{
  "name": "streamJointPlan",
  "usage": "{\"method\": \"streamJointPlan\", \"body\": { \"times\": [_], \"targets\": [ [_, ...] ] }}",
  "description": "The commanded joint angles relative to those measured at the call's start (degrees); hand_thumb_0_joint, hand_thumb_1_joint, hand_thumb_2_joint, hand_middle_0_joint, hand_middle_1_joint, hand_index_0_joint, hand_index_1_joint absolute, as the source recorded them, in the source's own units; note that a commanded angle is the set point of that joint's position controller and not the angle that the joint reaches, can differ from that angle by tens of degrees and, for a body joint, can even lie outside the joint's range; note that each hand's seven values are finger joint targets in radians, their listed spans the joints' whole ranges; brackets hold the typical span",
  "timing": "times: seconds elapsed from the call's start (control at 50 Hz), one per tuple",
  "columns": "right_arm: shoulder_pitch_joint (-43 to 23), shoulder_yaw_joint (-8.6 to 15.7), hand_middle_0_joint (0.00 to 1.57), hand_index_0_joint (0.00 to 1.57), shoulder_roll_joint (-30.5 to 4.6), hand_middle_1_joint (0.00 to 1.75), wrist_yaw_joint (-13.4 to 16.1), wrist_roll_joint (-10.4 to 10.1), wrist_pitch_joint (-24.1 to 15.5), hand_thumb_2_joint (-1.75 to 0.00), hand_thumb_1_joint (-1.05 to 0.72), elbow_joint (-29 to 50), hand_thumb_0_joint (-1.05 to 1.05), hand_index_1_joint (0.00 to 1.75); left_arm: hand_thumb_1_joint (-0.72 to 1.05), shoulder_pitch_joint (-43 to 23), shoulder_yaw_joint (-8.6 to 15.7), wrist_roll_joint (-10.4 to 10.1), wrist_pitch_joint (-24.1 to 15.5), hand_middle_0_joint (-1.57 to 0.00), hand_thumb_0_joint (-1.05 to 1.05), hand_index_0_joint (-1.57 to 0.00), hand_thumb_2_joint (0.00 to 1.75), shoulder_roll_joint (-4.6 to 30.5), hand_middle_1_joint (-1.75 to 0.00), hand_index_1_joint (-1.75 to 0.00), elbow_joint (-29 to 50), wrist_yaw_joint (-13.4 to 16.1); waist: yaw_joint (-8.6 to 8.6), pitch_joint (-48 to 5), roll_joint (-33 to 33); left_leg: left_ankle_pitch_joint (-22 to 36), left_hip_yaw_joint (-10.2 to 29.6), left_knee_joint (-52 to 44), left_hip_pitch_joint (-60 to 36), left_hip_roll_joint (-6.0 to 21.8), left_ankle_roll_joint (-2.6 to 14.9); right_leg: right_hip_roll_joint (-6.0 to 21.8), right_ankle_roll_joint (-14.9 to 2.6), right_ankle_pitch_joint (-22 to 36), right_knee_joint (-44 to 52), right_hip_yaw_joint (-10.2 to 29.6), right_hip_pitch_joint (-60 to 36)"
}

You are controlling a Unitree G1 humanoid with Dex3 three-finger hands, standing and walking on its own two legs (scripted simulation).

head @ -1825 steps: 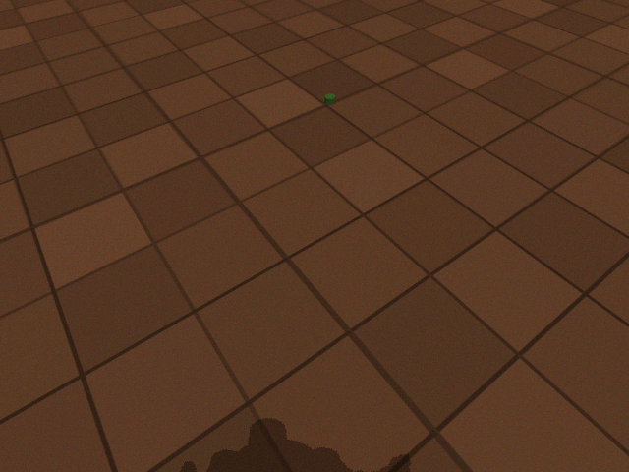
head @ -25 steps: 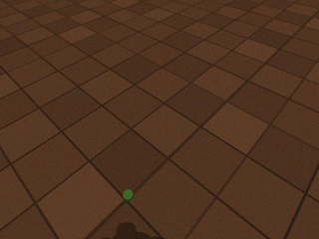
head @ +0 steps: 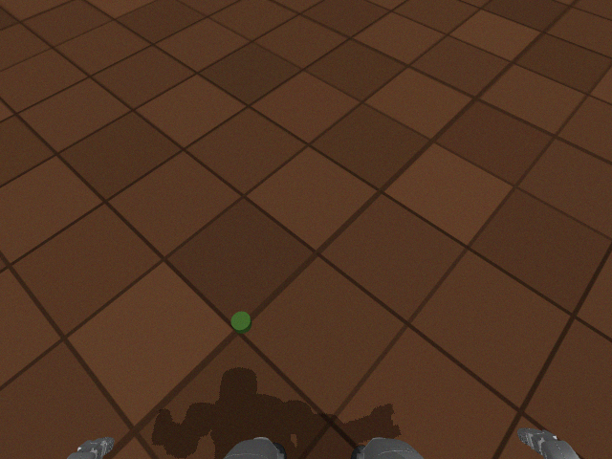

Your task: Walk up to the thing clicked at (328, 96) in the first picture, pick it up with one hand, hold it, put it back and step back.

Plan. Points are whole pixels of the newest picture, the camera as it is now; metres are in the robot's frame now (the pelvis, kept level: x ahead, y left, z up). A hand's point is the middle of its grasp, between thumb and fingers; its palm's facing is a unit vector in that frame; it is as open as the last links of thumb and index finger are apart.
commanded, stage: step back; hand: left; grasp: from above
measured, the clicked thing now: (241, 322) +0.54 +0.23 -0.75
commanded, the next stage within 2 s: none
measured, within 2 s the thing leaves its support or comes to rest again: neither
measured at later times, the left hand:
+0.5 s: hand out of the picture -0.02 +0.22 -0.13, palm faces +0.02 -0.89 -0.45, open 7.3 cm
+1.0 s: hand out of the picture -0.18 +0.28 -0.15, palm faces +0.02 -0.91 -0.42, open 7.3 cm
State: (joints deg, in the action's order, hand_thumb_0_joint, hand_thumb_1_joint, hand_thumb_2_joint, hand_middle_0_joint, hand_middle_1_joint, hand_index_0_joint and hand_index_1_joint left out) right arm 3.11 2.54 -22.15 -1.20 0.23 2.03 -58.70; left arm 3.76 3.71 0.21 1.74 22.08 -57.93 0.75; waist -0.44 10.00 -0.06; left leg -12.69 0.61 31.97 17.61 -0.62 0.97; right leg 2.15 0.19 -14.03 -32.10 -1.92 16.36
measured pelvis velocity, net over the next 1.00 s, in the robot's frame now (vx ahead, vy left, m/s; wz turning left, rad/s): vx -0.25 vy -0.01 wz -0.01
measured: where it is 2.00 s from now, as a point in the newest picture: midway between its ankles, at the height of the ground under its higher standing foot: outside the picture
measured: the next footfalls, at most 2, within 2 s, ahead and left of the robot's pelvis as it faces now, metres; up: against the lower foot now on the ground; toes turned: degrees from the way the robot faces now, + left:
right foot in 0.24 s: -0.05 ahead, -0.14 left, +0.00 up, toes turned +0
left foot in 0.72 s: -0.13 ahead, +0.10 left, +0.00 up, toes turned +1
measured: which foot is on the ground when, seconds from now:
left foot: down 0.00-0.26, up 0.28-0.70, down 0.72-1.00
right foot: down 0.00-0.02, up 0.04-0.22, down 0.24-0.74, up 0.76-1.00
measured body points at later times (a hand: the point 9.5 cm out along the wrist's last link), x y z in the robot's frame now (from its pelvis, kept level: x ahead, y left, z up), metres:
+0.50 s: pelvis -0.10 -0.05 +0.00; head -0.03 -0.08 +0.44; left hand -0.02 +0.26 -0.10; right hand +0.00 -0.36 -0.15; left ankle -0.13 +0.10 -0.65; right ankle -0.09 -0.14 -0.73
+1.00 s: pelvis -0.25 -0.01 +0.00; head -0.20 +0.01 +0.44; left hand -0.18 +0.33 -0.12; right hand -0.12 -0.31 -0.11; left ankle -0.17 +0.10 -0.73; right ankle -0.31 -0.15 -0.65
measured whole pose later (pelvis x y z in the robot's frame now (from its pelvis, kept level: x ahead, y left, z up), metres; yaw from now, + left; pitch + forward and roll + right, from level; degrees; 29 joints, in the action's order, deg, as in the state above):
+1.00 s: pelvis -0.25 -0.01 +0.00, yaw -1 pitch -2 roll -1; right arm 4.8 2.4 -20.2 -0.4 1.9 2.4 -48.1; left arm 11.5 5.5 0.7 2.3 23.4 -49.1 1.6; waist 1.2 9.6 -0.5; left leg -9.5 -1.5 32.1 20.6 0.9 2.9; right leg -4.6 1.6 -27.6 -66.5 6.8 22.7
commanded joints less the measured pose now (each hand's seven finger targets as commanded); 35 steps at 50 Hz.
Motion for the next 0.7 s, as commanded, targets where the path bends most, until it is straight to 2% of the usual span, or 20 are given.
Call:
{"method": "streamJointPlan", "body": {
  "times": [0.0,0.02,0.04,0.1,0.14,0.16,0.18,0.2,0.22,0.24,0.26,0.28,0.3,0.34,0.38,0.44,0.54,0.58,0.62,0.68],
  "targets": [
    [-0.56,4.01,0.20,0.20,-15.82,0.30,0.70,0.58,-0.60,-0.90,-0.90,5.88,0.00,0.30,0.90,3.43,2.29,0.34,0.02,-0.20,0.00,-0.20,0.90,9.69,-0.30,-0.30,4.79,0.15,-0.42,-14.92,11.18,16.93,18.47,-12.22,-1.81,16.74,13.00,-5.18,-2.07,-11.90,-16.99,0.15,-2.39],
    [0.12,4.18,0.20,0.20,-16.14,0.30,0.88,1.14,-0.73,-0.90,-0.90,6.64,0.00,0.30,0.90,3.89,2.62,0.56,0.51,-0.20,0.00,-0.20,0.90,10.02,-0.30,-0.30,5.07,0.24,-0.99,-15.14,11.51,18.88,21.79,-13.13,-2.31,19.55,15.77,-5.95,-1.78,-20.00,-25.99,3.45,0.73],
    [0.36,4.26,0.20,0.20,-16.05,0.30,1.19,1.52,-0.85,-0.90,-0.90,7.34,0.00,0.30,0.90,4.35,2.70,0.52,0.86,-0.20,0.00,-0.20,0.90,9.52,-0.30,-0.30,5.38,0.26,-0.64,-15.23,10.53,17.97,21.42,-12.63,-2.20,20.30,16.53,-5.39,-2.08,-21.11,-29.00,5.76,2.29],
    [-2.22,3.65,0.20,0.20,-14.05,0.30,1.91,1.79,-0.82,-0.90,-0.90,9.59,0.00,0.30,0.90,5.91,2.84,-0.20,0.81,-0.20,0.00,-0.20,0.90,9.16,-0.30,-0.30,5.93,0.27,1.30,-15.21,8.72,21.83,13.91,-7.01,-1.57,17.20,14.82,-4.46,-2.69,-18.14,-31.62,7.70,3.60],
    [-2.02,3.38,0.20,0.20,-13.02,0.30,2.32,1.53,-0.55,-0.90,-0.90,10.07,0.00,0.30,0.90,8.39,3.05,0.15,0.29,-0.20,0.00,-0.20,0.90,8.99,-0.30,-0.30,6.45,0.31,2.20,-15.28,9.06,21.86,14.11,-4.41,-5.81,16.71,13.60,-2.51,-1.80,-16.85,-20.56,6.10,3.81],
    [-2.58,3.33,0.20,0.20,-13.16,0.30,2.48,1.05,-0.20,-0.90,-0.90,10.24,0.00,0.30,0.90,10.44,3.11,0.35,-0.27,-0.20,0.00,-0.20,0.90,8.50,-0.30,-0.30,6.10,0.44,3.36,-15.81,8.54,22.31,13.03,-0.40,-8.21,15.69,11.86,-0.82,-1.23,-13.15,-8.62,6.68,2.07],
    [-2.70,3.06,0.20,0.20,-12.66,0.30,2.27,0.65,0.36,-0.90,-0.90,10.17,0.00,0.30,0.90,10.88,3.30,0.68,-1.07,-0.20,0.00,-0.20,0.90,8.27,-0.30,-0.30,5.65,0.67,3.67,-14.90,6.09,21.23,9.71,3.68,-7.68,11.82,9.35,-1.50,-0.29,-5.73,3.28,4.70,-1.13],
    [-2.44,2.72,0.20,0.20,-12.53,0.30,2.05,0.10,0.81,-0.90,-0.90,10.20,0.00,0.30,0.90,11.22,3.69,1.03,-1.73,-0.20,0.00,-0.20,0.90,8.96,-0.30,-0.30,5.66,1.08,3.57,-14.12,5.05,17.98,7.36,7.36,-4.77,8.80,6.82,-1.14,0.53,5.75,12.37,5.64,-5.79],
    [-1.45,2.19,0.20,0.20,-10.62,0.30,2.02,-0.60,1.05,-0.90,-0.90,10.38,0.00,0.30,0.90,10.25,4.43,1.66,-2.02,-0.20,0.00,-0.20,0.90,12.84,-0.30,-0.30,5.92,1.43,1.57,-11.88,-3.00,5.50,5.83,12.58,5.12,3.52,3.47,3.01,-0.01,17.08,11.11,14.77,-10.26],
    [0.86,1.11,0.20,0.20,-7.26,0.30,2.32,-0.76,1.28,-0.90,-0.90,10.71,0.00,0.30,0.90,8.60,5.53,1.80,-2.04,-0.20,0.00,-0.20,0.90,17.19,-0.30,-0.30,7.08,1.45,0.19,-9.81,-15.18,-17.25,4.69,18.88,17.75,-4.40,0.29,10.73,-2.26,25.81,10.37,24.40,-13.83],
    [0.94,1.74,0.20,0.20,-9.27,0.30,2.86,-0.43,1.78,-0.90,-0.90,10.39,0.00,0.30,0.90,5.84,5.71,1.99,-1.74,-0.20,0.00,-0.20,0.90,18.29,-0.30,-0.30,9.38,1.15,0.73,-8.51,-10.56,-22.09,8.56,27.43,14.64,-5.75,-0.42,16.36,-9.95,27.12,10.90,24.89,-4.73],
    [0.33,2.70,0.20,0.20,-10.33,0.30,3.40,0.20,1.76,-0.90,-0.90,10.29,0.00,0.30,0.90,3.99,5.99,2.74,-2.26,-0.20,0.00,-0.20,0.90,20.46,-0.30,-0.30,11.27,1.62,2.01,-8.80,-13.60,-22.61,10.86,34.83,11.75,-4.62,0.06,21.05,-15.63,25.46,12.22,32.82,1.69],
    [0.50,3.45,0.20,0.20,-12.51,0.30,3.09,-0.02,1.50,-0.90,-0.90,9.76,0.00,0.30,0.90,2.71,5.85,2.12,-2.54,-0.20,0.00,-0.20,0.90,17.85,-0.30,-0.30,12.06,1.59,1.35,-7.72,-10.58,-19.07,12.55,37.99,10.18,-4.63,-0.46,18.25,-14.16,22.97,12.33,28.70,3.68],
    [4.26,3.10,0.20,0.20,-12.44,0.30,2.57,-0.85,1.17,-0.90,-0.90,7.50,0.00,0.30,0.90,-2.25,5.25,1.89,-2.66,-0.20,0.00,-0.20,0.90,14.03,-0.30,-0.30,12.94,1.60,-2.39,-7.89,-6.68,-12.67,12.11,39.31,12.26,-7.63,-1.18,10.67,-9.24,29.08,7.86,15.32,-2.05],
    [5.63,2.14,0.20,0.20,-11.01,0.30,3.12,-0.50,0.86,-0.90,-0.90,7.94,0.00,0.30,0.90,-0.36,4.98,1.69,-2.40,-0.20,0.00,-0.20,0.90,11.75,-0.30,-0.30,13.83,1.66,-1.42,-10.99,-5.19,-11.70,10.74,40.14,15.01,-8.94,-1.61,8.75,-7.78,33.39,4.87,11.77,-9.60],
    [1.95,1.48,0.20,0.20,-10.15,0.30,3.44,-0.07,0.13,-0.90,-0.90,10.36,0.00,0.30,0.90,8.38,4.60,1.54,-2.24,-0.20,0.00,-0.20,0.90,10.52,-0.30,-0.30,13.45,2.50,3.52,-13.04,-5.10,-13.95,9.21,31.40,18.80,-6.03,-1.96,11.05,-10.20,37.34,1.88,14.11,-21.43],
    [1.19,1.92,0.20,0.20,-10.04,0.30,3.21,0.68,-0.25,-0.90,-0.90,12.12,0.00,0.30,0.90,11.20,5.06,0.98,-1.64,-0.20,0.00,-0.20,0.90,11.81,-0.30,-0.30,14.18,3.06,5.57,-14.20,-8.85,-17.17,6.43,17.84,14.82,-1.60,-1.52,15.22,-13.57,41.30,0.40,16.89,-24.22],
    [3.88,2.45,0.20,0.20,-10.49,0.30,2.77,0.74,-0.14,-0.90,-0.90,11.36,0.00,0.30,0.90,8.57,5.04,0.94,-1.48,-0.20,0.00,-0.20,0.90,13.09,-0.30,-0.30,15.15,2.77,4.03,-15.12,-10.03,-16.25,4.20,13.83,8.68,-1.11,-0.99,15.35,-13.24,38.62,0.60,16.52,-19.32],
    [7.15,3.02,0.20,0.20,-10.73,0.30,2.22,0.70,0.04,-0.90,-0.90,10.06,0.00,0.30,0.90,5.12,4.83,0.92,-1.33,-0.20,0.00,-0.20,0.90,14.30,-0.30,-0.30,16.29,2.23,2.02,-15.50,-9.70,-13.97,1.68,11.36,1.83,-1.52,-0.46,14.27,-12.33,30.99,1.48,15.36,-11.81],
    [10.79,3.79,0.20,0.20,-10.99,0.30,1.26,1.12,0.10,-0.90,-0.90,9.04,0.00,0.30,0.90,1.70,4.44,0.76,-0.95,-0.20,0.00,-0.20,0.90,14.71,-0.30,-0.30,17.34,1.75,-1.51,-15.40,-6.68,-1.73,0.73,0.54,-7.54,-0.46,1.54,11.21,-8.05,15.24,-0.65,12.75,-1.24]
  ]
}}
